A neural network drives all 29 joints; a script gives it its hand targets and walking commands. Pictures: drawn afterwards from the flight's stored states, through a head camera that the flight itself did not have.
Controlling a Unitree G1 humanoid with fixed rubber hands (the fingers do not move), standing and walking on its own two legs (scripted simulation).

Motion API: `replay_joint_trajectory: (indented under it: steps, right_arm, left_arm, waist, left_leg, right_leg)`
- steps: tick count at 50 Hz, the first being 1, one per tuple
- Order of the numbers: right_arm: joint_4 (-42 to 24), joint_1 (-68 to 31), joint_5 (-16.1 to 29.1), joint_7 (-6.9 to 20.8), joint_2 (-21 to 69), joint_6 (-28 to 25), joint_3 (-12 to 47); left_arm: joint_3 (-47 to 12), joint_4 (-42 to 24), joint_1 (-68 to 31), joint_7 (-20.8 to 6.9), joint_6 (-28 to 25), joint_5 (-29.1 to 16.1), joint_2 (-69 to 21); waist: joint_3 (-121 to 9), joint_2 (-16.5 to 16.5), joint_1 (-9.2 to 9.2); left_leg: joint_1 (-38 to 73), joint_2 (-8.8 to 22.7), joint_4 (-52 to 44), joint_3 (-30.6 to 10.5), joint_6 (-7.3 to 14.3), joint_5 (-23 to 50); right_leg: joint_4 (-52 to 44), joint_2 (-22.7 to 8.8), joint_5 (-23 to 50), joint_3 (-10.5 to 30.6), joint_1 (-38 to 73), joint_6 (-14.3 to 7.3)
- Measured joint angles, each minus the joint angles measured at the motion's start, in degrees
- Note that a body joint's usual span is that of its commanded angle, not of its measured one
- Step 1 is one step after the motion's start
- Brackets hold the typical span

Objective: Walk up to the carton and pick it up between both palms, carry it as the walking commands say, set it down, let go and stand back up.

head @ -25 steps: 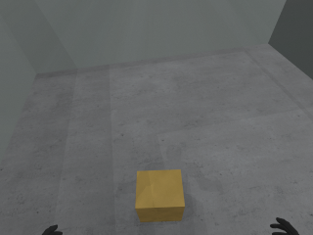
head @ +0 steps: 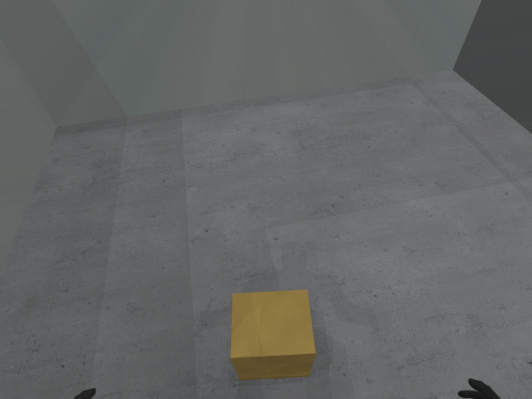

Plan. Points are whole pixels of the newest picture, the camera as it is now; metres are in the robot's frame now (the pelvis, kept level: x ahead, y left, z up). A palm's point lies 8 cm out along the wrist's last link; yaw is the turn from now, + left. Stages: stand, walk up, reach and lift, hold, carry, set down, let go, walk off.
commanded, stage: walk up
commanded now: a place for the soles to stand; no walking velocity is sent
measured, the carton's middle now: (272, 336) +0.42 +0.03 -0.64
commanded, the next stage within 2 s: reach and lift in 0.12 s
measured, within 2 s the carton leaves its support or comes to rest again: neither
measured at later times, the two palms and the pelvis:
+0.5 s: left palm (96, 394) +0.17 +0.30 -0.11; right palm (456, 372) +0.20 -0.28 -0.12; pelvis -0.02 -0.01 -0.03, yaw +7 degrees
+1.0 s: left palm (144, 324) +0.30 +0.27 -0.16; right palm (397, 310) +0.32 -0.23 -0.17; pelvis -0.09 -0.01 -0.09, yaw +6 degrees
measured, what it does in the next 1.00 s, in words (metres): lowers itself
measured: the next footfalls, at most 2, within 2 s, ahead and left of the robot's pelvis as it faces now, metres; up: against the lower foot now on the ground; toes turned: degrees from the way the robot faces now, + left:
none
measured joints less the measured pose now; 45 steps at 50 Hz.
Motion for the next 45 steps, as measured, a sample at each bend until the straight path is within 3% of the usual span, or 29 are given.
replay_joint_trajectory:
  steps: [6,12,20,34,45]
  right_arm:
    - [-0.6,0.0,-0.1,0.0,0.1,0.2,-0.2]
    - [-19.9,2.8,-1.2,1.4,3.2,7.4,-8.0]
    - [-25.1,-1.0,-1.5,1.4,5.6,10.7,-10.9]
    - [-24.1,-15.7,1.8,-0.3,6.6,13.8,-7.6]
    - [-19.2,-33.3,3.0,-0.6,6.3,16.0,-9.5]
  left_arm:
    - [0.0,-0.3,0.1,0.1,0.0,0.1,-0.1]
    - [4.4,-19.3,-2.7,-4.4,8.8,3.0,-2.9]
    - [6.1,-25.9,-4.2,-5.0,13.2,2.8,-4.2]
    - [6.6,-22.8,-21.9,-3.8,16.0,0.6,-4.5]
    - [8.6,-17.6,-37.8,-3.0,18.3,-1.9,-4.1]
  waist:
    - [-0.1,0.1,-0.03]
    - [4.1,0.4,0.23]
    - [5.8,0.6,-1.38]
    - [2.4,-0.3,-1.59]
    - [1.4,-0.4,-1.67]
  left_leg:
    - [0.3,0.1,0.0,0.0,-0.1,-0.3]
    - [-6.9,-1.1,5.0,-4.4,0.2,-0.5]
    - [-15.2,-1.2,13.0,-7.4,0.2,-3.0]
    - [-35.6,-0.4,28.4,-6.6,0.7,-7.1]
    - [-50.3,-0.5,33.6,-6.2,1.3,-5.4]
  right_leg:
    - [0.1,0.1,-0.3,0.0,0.2,0.0]
    - [3.6,-1.9,-1.5,-3.9,-4.3,0.4]
    - [10.0,-2.6,-4.1,-6.7,-10.6,0.3]
    - [25.2,-2.8,-7.5,-5.1,-31.7,0.0]
    - [30.2,-3.3,-5.5,-4.4,-46.4,0.0]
